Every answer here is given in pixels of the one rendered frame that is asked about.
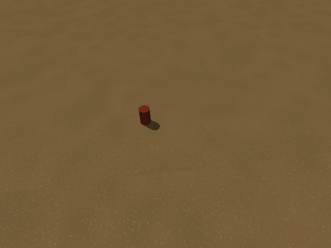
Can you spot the can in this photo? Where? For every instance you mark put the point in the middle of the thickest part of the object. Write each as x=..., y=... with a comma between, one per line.
x=144, y=113

